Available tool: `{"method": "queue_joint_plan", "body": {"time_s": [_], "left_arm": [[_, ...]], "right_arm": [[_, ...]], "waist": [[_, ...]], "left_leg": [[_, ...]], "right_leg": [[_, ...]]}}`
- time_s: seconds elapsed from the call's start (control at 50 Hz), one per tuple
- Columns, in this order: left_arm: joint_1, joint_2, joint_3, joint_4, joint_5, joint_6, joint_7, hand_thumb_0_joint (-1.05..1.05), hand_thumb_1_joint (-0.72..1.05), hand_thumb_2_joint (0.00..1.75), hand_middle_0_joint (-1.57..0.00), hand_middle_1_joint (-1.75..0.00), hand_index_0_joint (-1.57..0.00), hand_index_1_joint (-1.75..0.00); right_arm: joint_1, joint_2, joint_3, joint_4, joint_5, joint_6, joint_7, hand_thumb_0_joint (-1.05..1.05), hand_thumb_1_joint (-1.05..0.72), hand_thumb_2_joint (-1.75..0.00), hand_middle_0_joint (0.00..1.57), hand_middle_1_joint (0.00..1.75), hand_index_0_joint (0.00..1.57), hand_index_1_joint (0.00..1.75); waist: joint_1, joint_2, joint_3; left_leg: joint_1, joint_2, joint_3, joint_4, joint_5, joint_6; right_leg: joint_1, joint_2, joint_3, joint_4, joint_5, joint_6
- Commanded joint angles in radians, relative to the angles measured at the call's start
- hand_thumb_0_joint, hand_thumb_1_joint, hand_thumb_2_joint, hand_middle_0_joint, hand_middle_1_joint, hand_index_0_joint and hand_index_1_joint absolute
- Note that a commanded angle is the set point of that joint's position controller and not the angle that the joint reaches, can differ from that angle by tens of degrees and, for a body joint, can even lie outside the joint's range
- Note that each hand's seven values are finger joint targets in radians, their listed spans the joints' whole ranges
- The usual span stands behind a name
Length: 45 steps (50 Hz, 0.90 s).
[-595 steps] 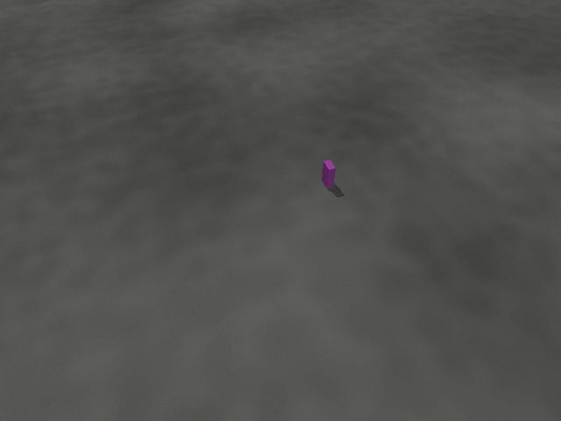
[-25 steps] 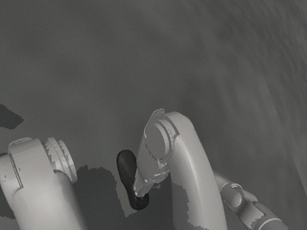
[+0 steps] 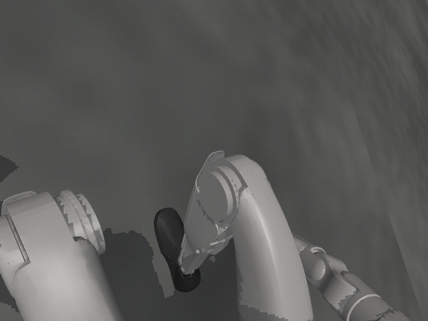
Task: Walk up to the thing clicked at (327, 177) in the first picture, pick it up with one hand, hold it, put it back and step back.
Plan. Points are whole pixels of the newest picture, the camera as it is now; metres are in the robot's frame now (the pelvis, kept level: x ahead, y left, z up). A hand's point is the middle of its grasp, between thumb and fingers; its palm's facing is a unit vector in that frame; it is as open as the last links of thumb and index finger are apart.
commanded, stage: rest palm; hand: left
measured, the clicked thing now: out of the picture +0.45 +0.31 -0.22
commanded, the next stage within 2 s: close in 0.14 s
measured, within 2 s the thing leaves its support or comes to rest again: neither
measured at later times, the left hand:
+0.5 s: hand out of the picture +0.42 +0.29 -0.20, palm faces +0.46 -0.89 -0.02, open 13.1 cm
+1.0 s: hand out of the picture +0.43 +0.30 -0.19, palm faces +0.48 -0.88 -0.01, open 10.3 cm
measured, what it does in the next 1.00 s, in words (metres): stands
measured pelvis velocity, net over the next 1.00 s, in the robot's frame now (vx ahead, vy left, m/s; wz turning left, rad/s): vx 0.00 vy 0.00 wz -0.02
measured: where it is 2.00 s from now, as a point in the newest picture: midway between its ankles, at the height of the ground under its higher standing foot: (132, 297)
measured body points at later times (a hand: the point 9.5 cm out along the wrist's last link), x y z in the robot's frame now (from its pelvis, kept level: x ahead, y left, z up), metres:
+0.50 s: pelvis +0.00 +0.00 +0.00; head +0.24 +0.20 +0.32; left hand +0.39 +0.34 -0.19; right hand +0.17 -0.24 -0.03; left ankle +0.08 +0.12 -0.25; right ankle +0.16 -0.13 -0.25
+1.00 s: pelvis +0.00 +0.00 +0.00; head +0.24 +0.20 +0.32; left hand +0.40 +0.34 -0.19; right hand +0.17 -0.24 -0.02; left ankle +0.08 +0.12 -0.25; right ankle +0.16 -0.13 -0.25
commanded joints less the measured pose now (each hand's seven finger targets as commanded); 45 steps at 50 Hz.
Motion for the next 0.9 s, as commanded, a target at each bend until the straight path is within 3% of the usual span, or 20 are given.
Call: {"method": "queue_joint_plan", "body": {"time_s": [0.0, 0.12, 0.2, 0.3, 0.52, 0.68, 0.88], "left_arm": [[-0.187, 0.154, -0.003, -0.103, 0.013, -0.076, 0.018, 0.00, -0.22, 0.23, -0.04, -0.10, -0.03, -0.10], [-0.171, 0.171, 0.008, -0.085, 0.020, -0.075, 0.043, 0.00, -0.17, 0.27, -0.04, -0.13, -0.04, -0.13], [-0.185, 0.164, -0.002, -0.085, 0.037, -0.075, 0.055, 0.00, -0.12, 0.29, -0.03, -0.13, -0.03, -0.12], [-0.207, 0.188, 0.007, -0.091, 0.027, -0.085, 0.064, 0.00, 0.03, 0.38, -0.26, -0.29, -0.26, -0.28], [-0.217, 0.201, 0.002, -0.066, 0.026, -0.071, 0.052, 0.00, 0.30, 0.52, -0.41, -0.42, -0.41, -0.41], [-0.252, 0.202, -0.004, -0.069, 0.027, -0.063, 0.048, 0.00, 0.37, 0.60, -0.53, -0.53, -0.53, -0.52], [-0.251, 0.216, 0.004, -0.072, 0.022, -0.057, 0.047, 0.00, 0.40, 0.70, -0.64, -0.65, -0.64, -0.64]], "right_arm": [[0.027, -0.376, -0.116, -0.002, -0.005, 0.011, -0.015, 0.00, -0.88, -0.90, 0.20, 0.30, 0.20, 0.30], [0.019, -0.369, -0.108, -0.007, -0.011, 0.016, -0.014, 0.00, -0.87, -0.90, 0.20, 0.30, 0.20, 0.30], [0.012, -0.369, -0.105, -0.006, -0.017, 0.018, -0.013, 0.00, -0.87, -0.90, 0.20, 0.30, 0.20, 0.30], [0.016, -0.373, -0.097, -0.003, -0.018, 0.020, -0.013, 0.00, -0.87, -0.89, 0.20, 0.30, 0.20, 0.30], [0.020, -0.375, -0.090, 0.000, -0.019, 0.023, -0.019, 0.00, -0.86, -0.89, 0.20, 0.30, 0.20, 0.30], [0.014, -0.377, -0.090, -0.011, -0.015, 0.029, -0.017, 0.00, -0.86, -0.89, 0.20, 0.30, 0.20, 0.30], [0.022, -0.374, -0.088, -0.003, -0.017, 0.029, -0.021, 0.00, -0.85, -0.89, 0.20, 0.30, 0.20, 0.30]], "waist": [[-0.138, 0.565, -0.537], [-0.129, 0.561, -0.537], [-0.142, 0.573, -0.526], [-0.150, 0.579, -0.540], [-0.152, 0.574, -0.529], [-0.172, 0.564, -0.504], [-0.164, 0.571, -0.539]], "left_leg": [[0.366, 0.054, 0.065, -0.377, 0.126, -0.047], [0.356, 0.051, 0.072, -0.376, 0.119, -0.044], [0.374, 0.057, 0.061, -0.382, 0.131, -0.049], [0.373, 0.057, 0.058, -0.373, 0.140, -0.046], [0.373, 0.060, 0.058, -0.373, 0.138, -0.043], [0.351, 0.060, 0.053, -0.382, 0.108, -0.040], [0.369, 0.062, 0.058, -0.369, 0.148, -0.040]], "right_leg": [[0.249, 0.048, -0.116, -0.126, 0.123, -0.069], [0.266, 0.055, -0.115, -0.141, 0.113, -0.071], [0.254, 0.054, -0.123, -0.131, 0.122, -0.072], [0.269, 0.058, -0.122, -0.136, 0.132, -0.070], [0.274, 0.059, -0.120, -0.145, 0.132, -0.069], [0.263, 0.056, -0.125, -0.151, 0.110, -0.069], [0.282, 0.059, -0.118, -0.152, 0.140, -0.071]]}}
